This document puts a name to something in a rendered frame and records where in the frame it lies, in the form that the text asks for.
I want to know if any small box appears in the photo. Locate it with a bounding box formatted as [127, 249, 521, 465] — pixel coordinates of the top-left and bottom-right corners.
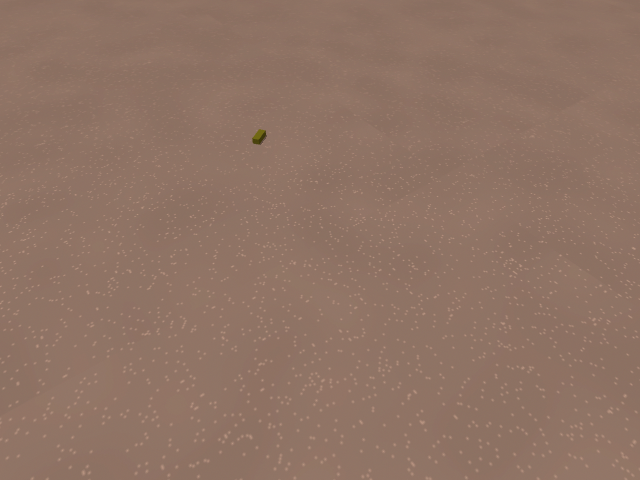
[252, 129, 266, 145]

